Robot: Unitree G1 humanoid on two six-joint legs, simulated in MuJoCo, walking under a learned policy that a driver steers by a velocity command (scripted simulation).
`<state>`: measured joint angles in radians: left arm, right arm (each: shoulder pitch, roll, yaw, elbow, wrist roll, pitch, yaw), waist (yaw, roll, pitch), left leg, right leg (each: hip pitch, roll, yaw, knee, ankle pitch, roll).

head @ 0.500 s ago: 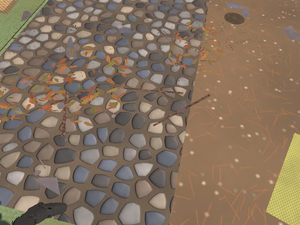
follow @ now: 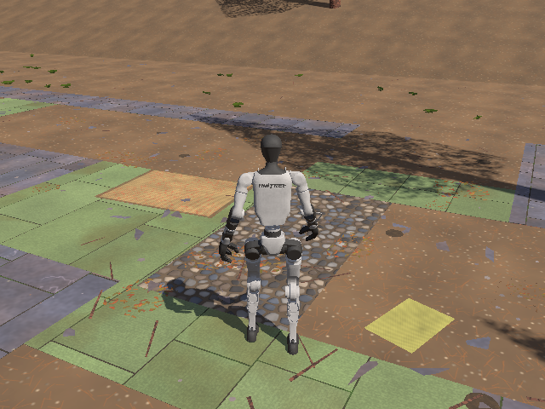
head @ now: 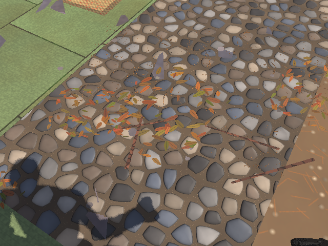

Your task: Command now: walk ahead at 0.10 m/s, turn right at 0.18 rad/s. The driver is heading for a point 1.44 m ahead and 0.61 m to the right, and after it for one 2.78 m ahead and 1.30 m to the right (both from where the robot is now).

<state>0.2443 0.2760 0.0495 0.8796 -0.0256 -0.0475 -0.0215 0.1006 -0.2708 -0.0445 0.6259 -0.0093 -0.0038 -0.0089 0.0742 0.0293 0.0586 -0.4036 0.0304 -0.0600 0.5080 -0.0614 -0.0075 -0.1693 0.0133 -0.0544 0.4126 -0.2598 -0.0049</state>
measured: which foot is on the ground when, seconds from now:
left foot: down 0.00-0.36, up 0.38-0.84, down 0.86-1.00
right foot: down 0.00-0.02, up 0.04-0.34, down 0.36-0.86, up 0.88-1.00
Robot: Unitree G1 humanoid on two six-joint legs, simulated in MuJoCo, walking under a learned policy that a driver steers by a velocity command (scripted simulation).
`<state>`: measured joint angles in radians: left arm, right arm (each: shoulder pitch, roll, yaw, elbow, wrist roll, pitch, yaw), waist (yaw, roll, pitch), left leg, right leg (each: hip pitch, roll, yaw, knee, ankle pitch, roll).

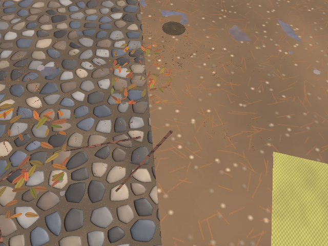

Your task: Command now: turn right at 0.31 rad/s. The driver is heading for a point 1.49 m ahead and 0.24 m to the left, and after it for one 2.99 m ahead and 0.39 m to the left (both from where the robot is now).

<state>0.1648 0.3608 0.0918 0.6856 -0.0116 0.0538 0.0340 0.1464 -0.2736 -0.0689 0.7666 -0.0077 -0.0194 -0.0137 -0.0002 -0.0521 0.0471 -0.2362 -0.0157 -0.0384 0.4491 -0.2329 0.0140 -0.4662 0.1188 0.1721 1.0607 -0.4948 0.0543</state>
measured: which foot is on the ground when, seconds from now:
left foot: down 0.00-1.00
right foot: up 0.00-0.20, down 0.22-1.00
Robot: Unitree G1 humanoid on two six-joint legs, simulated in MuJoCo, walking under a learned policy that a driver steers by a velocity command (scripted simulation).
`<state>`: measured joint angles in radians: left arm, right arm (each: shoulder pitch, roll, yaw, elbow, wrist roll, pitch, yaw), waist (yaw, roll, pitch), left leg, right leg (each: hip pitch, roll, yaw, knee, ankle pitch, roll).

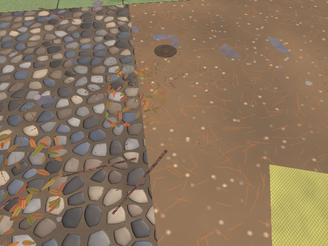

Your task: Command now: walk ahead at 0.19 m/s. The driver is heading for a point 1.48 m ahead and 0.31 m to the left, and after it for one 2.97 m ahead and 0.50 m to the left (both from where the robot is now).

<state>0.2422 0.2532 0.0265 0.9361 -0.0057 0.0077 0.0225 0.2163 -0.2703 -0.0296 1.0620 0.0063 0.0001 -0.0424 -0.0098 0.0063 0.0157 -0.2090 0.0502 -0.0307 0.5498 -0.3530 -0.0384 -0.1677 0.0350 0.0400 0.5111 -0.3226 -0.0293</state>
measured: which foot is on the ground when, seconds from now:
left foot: down 0.00-0.62, up 0.64-0.94, down 0.96-1.00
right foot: down 0.00-0.14, up 0.16-0.58, down 0.60-1.00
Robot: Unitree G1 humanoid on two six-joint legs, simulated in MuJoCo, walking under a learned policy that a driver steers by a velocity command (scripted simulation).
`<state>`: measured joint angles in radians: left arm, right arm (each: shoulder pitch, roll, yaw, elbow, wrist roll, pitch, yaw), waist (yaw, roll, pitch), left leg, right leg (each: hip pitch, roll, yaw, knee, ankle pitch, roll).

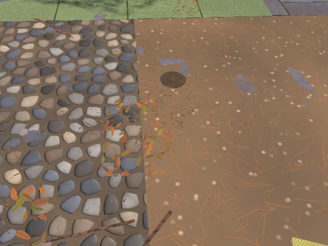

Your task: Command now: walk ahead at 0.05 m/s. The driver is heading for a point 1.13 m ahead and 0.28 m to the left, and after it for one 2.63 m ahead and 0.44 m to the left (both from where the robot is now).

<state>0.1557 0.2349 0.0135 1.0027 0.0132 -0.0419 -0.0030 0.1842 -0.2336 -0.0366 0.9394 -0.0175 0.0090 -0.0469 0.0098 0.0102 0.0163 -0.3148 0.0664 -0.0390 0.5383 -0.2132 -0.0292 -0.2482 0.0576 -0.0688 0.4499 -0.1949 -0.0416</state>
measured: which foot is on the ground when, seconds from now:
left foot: down 0.00-0.44, up 0.46-0.84, down 0.86-1.00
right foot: down 0.00-0.88, up 0.90-1.00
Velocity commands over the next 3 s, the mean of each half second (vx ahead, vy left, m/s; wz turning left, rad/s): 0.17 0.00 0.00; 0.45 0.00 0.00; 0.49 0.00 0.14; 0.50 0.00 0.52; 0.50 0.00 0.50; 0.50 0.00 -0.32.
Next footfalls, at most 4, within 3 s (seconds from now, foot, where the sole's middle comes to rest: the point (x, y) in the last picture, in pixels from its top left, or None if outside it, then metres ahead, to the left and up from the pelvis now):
0.86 left None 0.48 0.11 -0.77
1.42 right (199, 193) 0.76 -0.14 -0.77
1.96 left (134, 150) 0.99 0.16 -0.77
2.44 right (144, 102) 1.34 0.13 -0.77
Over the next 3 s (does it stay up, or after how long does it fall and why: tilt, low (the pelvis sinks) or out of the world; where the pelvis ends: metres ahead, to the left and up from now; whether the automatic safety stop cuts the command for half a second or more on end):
stays up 1.36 0.30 0.00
